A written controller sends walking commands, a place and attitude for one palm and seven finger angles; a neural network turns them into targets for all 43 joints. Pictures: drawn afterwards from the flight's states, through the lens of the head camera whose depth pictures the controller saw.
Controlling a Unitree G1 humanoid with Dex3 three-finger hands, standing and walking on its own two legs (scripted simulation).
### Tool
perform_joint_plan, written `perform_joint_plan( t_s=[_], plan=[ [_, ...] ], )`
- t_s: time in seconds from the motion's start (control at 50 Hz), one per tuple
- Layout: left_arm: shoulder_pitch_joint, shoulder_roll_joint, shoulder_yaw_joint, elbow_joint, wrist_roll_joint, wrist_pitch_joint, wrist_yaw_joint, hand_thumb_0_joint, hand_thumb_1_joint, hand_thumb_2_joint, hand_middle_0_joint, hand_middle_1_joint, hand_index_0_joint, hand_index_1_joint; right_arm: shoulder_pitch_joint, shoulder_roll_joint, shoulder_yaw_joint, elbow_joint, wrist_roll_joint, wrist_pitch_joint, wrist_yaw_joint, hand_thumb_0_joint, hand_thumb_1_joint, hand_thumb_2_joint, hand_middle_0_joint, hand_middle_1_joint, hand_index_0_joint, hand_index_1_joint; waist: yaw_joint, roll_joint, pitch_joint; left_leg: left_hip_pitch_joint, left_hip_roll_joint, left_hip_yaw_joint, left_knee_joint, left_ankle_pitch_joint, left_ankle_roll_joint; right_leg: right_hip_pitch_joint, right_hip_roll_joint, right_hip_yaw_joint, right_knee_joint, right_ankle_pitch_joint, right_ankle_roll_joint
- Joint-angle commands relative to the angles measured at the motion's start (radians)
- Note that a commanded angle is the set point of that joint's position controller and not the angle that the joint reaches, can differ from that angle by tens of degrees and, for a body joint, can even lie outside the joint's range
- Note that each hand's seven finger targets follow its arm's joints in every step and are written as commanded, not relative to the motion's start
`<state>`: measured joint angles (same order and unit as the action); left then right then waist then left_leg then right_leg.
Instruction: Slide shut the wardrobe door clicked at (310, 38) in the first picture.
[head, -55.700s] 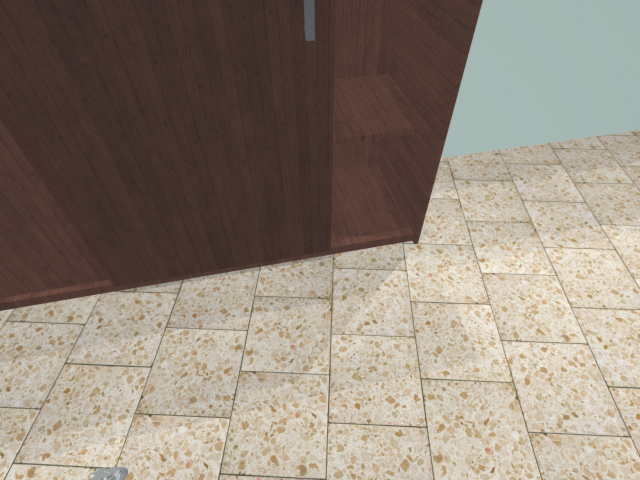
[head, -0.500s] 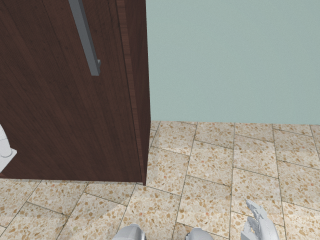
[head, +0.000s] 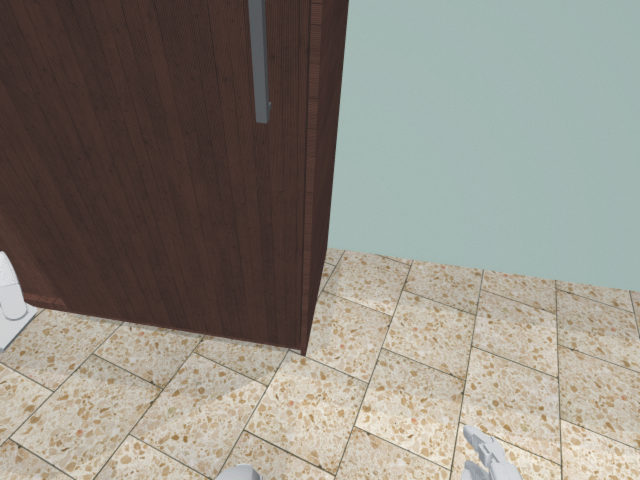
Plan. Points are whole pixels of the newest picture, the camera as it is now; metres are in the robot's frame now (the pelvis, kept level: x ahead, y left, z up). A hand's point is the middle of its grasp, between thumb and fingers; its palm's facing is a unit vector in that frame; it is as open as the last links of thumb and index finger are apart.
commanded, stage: stop stepping back and stand still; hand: left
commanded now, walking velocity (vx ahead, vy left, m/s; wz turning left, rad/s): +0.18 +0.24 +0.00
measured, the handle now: (262, 59) +0.70 +0.17 +0.25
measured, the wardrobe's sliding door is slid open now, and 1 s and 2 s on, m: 0.00 0.00 0.00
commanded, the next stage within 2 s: let the arm hang, fingers relaxed in 0.74 s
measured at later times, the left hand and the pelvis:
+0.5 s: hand out of the picture +0.11 +0.25 +0.21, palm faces +0.44 -0.76 -0.48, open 7.4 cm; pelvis -0.10 +0.00 +0.01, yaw -4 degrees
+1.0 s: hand out of the picture +0.09 +0.22 -0.02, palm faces +0.09 -0.89 -0.44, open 7.4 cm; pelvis -0.11 -0.01 +0.01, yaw -2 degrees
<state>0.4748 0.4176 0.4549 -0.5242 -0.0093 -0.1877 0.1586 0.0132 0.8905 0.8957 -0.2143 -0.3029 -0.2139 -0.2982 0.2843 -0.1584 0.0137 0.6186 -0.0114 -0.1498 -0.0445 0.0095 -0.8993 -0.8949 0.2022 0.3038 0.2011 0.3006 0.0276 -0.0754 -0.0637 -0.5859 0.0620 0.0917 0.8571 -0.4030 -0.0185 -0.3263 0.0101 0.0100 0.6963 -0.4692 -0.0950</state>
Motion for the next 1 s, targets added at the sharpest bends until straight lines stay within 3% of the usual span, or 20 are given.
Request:
perform_joint_plan(
  t_s=[0.0, 0.1, 0.14, 0.18, 0.22, 0.34, 0.36, 0.38, 0.4, 0.44, 0.54, 0.6, 0.64, 0.66, 0.7, 0.76, 0.8, 0.82, 0.9, 0.98],
  plan=[
    [-0.2, 0.17, 0.073, -0.03, -0.02, -0.052, -0.004, 0.0, 0.9, 0.9, -0.2, -0.3, -0.2, -0.3, -0.096, -0.139, -0.052, -0.098, -0.017, -0.035, -0.025, 0.0, -0.9, -0.9, 0.2, 0.3, 0.2, 0.3, -0.039, -0.008, 0.064, -0.05, -0.048, -0.087, 0.393, 0.061, -0.018, -0.168, -0.262, 0.503, -0.543, -0.405, -0.083],
    [-0.218, 0.132, 0.014, 0.06, 0.004, -0.039, 0.024, 0.0, 0.9, 0.9, -0.2, -0.3, -0.2, -0.3, -0.092, -0.157, -0.05, -0.098, 0.001, -0.065, -0.064, 0.0, -0.9, -0.9, 0.2, 0.3, 0.2, 0.3, -0.023, -0.118, 0.016, 0.308, -0.033, -0.002, -0.193, -0.065, 0.048, -0.131, -0.217, 0.296, -0.408, -0.201, -0.042],
    [-0.235, 0.123, -0.003, 0.015, 0.006, -0.04, 0.03, 0.0, 0.9, 0.9, -0.2, -0.3, -0.2, -0.3, -0.07, -0.169, -0.05, -0.103, -0.008, -0.076, -0.067, 0.0, -0.9, -0.9, 0.2, 0.3, 0.2, 0.3, -0.048, -0.019, -0.042, 0.5, -0.05, 0.03, -0.439, -0.051, 0.074, -0.137, -0.125, 0.206, -0.229, -0.142, 0.002],
    [-0.261, 0.109, -0.028, -0.093, -0.003, -0.06, 0.032, 0.0, 0.9, 0.9, -0.2, -0.3, -0.2, -0.3, -0.099, -0.212, -0.062, -0.149, 0.01, -0.085, -0.06, 0.0, -0.9, -0.9, 0.2, 0.3, 0.2, 0.3, -0.045, 0.4, -0.004, 0.605, 0.283, -0.389, -0.652, -0.251, 0.185, -0.395, 0.027, -0.04, 0.282, -0.032, 0.099],
    [-0.175, 0.198, 0.073, -0.073, 0.006, -0.09, 0.019, 0.0, 0.9, 0.9, -0.2, -0.3, -0.2, -0.3, -0.1, -0.203, -0.084, -0.114, 0.012, -0.084, -0.039, 0.0, -0.9, -0.9, 0.2, 0.3, 0.2, 0.3, -0.043, 0.272, 0.052, 0.371, 0.35, -0.429, -0.723, -0.308, 0.25, -0.379, -0.037, -0.002, 0.536, 0.053, 0.106],
    [-0.029, 0.197, 0.115, -0.106, 0.011, -0.061, 0.026, 0.0, 0.9, 0.9, -0.2, -0.3, -0.2, -0.3, -0.147, -0.191, -0.077, -0.144, -0.002, -0.035, -0.034, 0.0, -0.9, -0.9, 0.2, 0.3, 0.2, 0.3, 0.015, 0.289, 0.046, -0.124, 0.178, -0.046, -0.466, -0.403, 0.09, 0.322, -0.01, -0.153, 0.013, 0.011, 0.067],
    [-0.034, 0.207, 0.119, -0.107, 0.015, -0.048, 0.03, 0.0, 0.9, 0.9, -0.2, -0.3, -0.2, -0.3, -0.143, -0.174, -0.08, -0.142, 0.0, -0.027, -0.035, 0.0, -0.9, -0.9, 0.2, 0.3, 0.2, 0.3, 0.025, 0.088, 0.059, -0.125, 0.05, 0.062, -0.129, -0.331, 0.048, 0.277, -0.055, -0.006, -0.188, -0.098, 0.02],
    [-0.025, 0.234, 0.134, -0.092, 0.01, -0.037, 0.028, 0.0, 0.9, 0.9, -0.2, -0.3, -0.2, -0.3, -0.151, -0.155, -0.082, -0.159, 0.006, -0.028, -0.028, 0.0, -0.9, -0.9, 0.2, 0.3, 0.2, 0.3, 0.02, -0.26, 0.079, -0.211, -0.058, 0.059, 0.273, -0.227, 0.025, 0.17, -0.319, 0.536, -0.468, -0.327, -0.104],
    [-0.175, 0.314, 0.177, -0.219, -0.004, -0.071, 0.019, 0.0, 0.9, 0.9, -0.2, -0.3, -0.2, -0.3, -0.164, -0.182, -0.077, -0.162, 0.007, -0.047, -0.027, 0.0, -0.9, -0.9, 0.2, 0.3, 0.2, 0.3, -0.019, -0.209, 0.075, -0.178, -0.028, -0.093, 0.449, -0.082, 0.017, 0.059, -0.408, 0.698, -0.565, -0.217, -0.146],
    [-0.122, 0.215, 0.131, -0.076, -0.004, -0.079, 0.0, 0.0, 0.9, 0.9, -0.2, -0.3, -0.2, -0.3, -0.098, -0.152, -0.072, -0.084, -0.013, -0.039, -0.021, 0.0, -0.9, -0.9, 0.2, 0.3, 0.2, 0.3, -0.039, 0.024, 0.064, -0.064, -0.004, -0.088, 0.428, 0.014, 0.006, -0.071, -0.337, 0.543, -0.539, -0.415, -0.11],
    [-0.085, 0.17, 0.089, -0.028, -0.003, -0.07, 0.011, 0.0, 0.9, 0.9, -0.2, -0.3, -0.2, -0.3, -0.093, -0.146, -0.058, -0.089, -0.003, -0.043, -0.044, 0.0, -0.9, -0.9, 0.2, 0.3, 0.2, 0.3, -0.031, -0.129, 0.007, 0.301, -0.009, 0.015, -0.081, -0.028, 0.035, -0.163, -0.256, 0.226, -0.466, -0.276, -0.034],
    [-0.118, 0.154, 0.063, -0.058, 0.0, -0.074, 0.024, 0.0, 0.9, 0.9, -0.2, -0.3, -0.2, -0.3, -0.088, -0.158, -0.051, -0.097, -0.012, -0.067, -0.054, 0.0, -0.9, -0.9, 0.2, 0.3, 0.2, 0.3, -0.045, 0.018, -0.009, 0.449, -0.04, 0.036, -0.413, -0.023, 0.063, -0.104, -0.179, 0.153, -0.278, -0.169, 0.004],
    [-0.139, 0.145, 0.065, -0.103, 0.004, -0.089, 0.027, 0.0, 0.9, 0.9, -0.2, -0.3, -0.2, -0.3, -0.113, -0.204, -0.065, -0.12, -0.007, -0.067, -0.05, 0.0, -0.9, -0.9, 0.2, 0.3, 0.2, 0.3, -0.033, 0.32, 0.047, 0.446, 0.201, -0.31, -0.606, -0.183, 0.164, -0.216, -0.016, -0.001, 0.062, -0.029, 0.08],
    [-0.184, 0.175, 0.087, -0.143, 0.016, -0.091, 0.029, 0.0, 0.9, 0.9, -0.2, -0.3, -0.2, -0.3, -0.14, -0.202, -0.072, -0.136, 0.001, -0.064, -0.043, 0.0, -0.9, -0.9, 0.2, 0.3, 0.2, 0.3, -0.021, 0.306, 0.025, 0.342, 0.271, -0.36, -0.664, -0.156, 0.199, -0.16, 0.002, -0.084, 0.237, -0.001, 0.112],
    [-0.06, 0.171, 0.097, -0.055, 0.019, -0.082, 0.01, 0.0, 0.9, 0.9, -0.2, -0.3, -0.2, -0.3, -0.13, -0.185, -0.074, -0.117, 0.002, -0.053, -0.026, 0.0, -0.9, -0.9, 0.2, 0.3, 0.2, 0.3, -0.028, 0.341, 0.114, 0.107, 0.272, -0.36, -0.713, -0.358, 0.211, -0.081, -0.047, -0.028, 0.303, 0.026, 0.1],
    [-0.003, 0.182, 0.101, -0.081, 0.019, -0.063, 0.017, 0.0, 0.9, 0.9, -0.2, -0.3, -0.2, -0.3, -0.134, -0.176, -0.061, -0.138, 0.012, -0.033, -0.023, 0.0, -0.9, -0.9, 0.2, 0.3, 0.2, 0.3, -0.008, 0.241, 0.112, -0.012, 0.152, -0.128, -0.479, -0.254, 0.108, 0.191, -0.035, -0.078, -0.107, 0.068, 0.091],
    [-0.027, 0.248, 0.143, -0.117, 0.004, -0.057, 0.016, 0.0, 0.9, 0.9, -0.2, -0.3, -0.2, -0.3, -0.147, -0.154, -0.072, -0.165, 0.012, -0.021, -0.018, 0.0, -0.9, -0.9, 0.2, 0.3, 0.2, 0.3, -0.013, -0.195, 0.105, -0.029, -0.052, 0.007, 0.039, -0.114, 0.023, 0.061, -0.315, 0.447, -0.482, -0.122, -0.052],
    [-0.04, 0.025, -0.29, 0.657, 0.072, 0.109, -0.123, 0.0, 0.9, 0.9, -0.2, -0.3, -0.2, -0.3, -0.195, -0.28, -0.083, 0.029, -0.012, 0.004, 0.059, 0.0, -0.9, -0.9, 0.2, 0.3, 0.2, 0.3, -0.039, -0.076, 0.085, -0.116, 0.031, -0.107, 0.202, -0.212, 0.019, 0.066, -0.447, 0.397, -0.333, 0.555, -0.08],
    [-0.161, -0.062, -0.339, 0.795, 0.043, 0.17, -0.135, 0.0, 0.9, 0.9, -0.2, -0.3, -0.2, -0.3, -0.02, -0.17, -0.059, 0.03, -0.007, 0.138, 0.059, 0.0, -0.9, -0.9, 0.2, 0.3, 0.2, 0.3, -0.053, -0.17, -0.012, 0.036, -0.003, -0.053, 0.213, -0.09, -0.006, 0.129, -0.288, 0.126, -0.254, 0.721, -0.083],
    [-0.237, -0.003, -0.363, 1.056, 0.048, 0.179, -0.134, 0.0, 0.9, 0.9, -0.2, -0.3, -0.2, -0.3, -0.047, -0.162, -0.06, 0.087, -0.015, 0.195, 0.06, 0.0, -0.9, -0.9, 0.2, 0.3, 0.2, 0.3, -0.055, -0.116, 0.067, 0.225, -0.033, -0.026, -0.022, -0.054, 0.005, 0.031, -0.258, 0.116, -0.373, 0.417, -0.062]
  ],
)
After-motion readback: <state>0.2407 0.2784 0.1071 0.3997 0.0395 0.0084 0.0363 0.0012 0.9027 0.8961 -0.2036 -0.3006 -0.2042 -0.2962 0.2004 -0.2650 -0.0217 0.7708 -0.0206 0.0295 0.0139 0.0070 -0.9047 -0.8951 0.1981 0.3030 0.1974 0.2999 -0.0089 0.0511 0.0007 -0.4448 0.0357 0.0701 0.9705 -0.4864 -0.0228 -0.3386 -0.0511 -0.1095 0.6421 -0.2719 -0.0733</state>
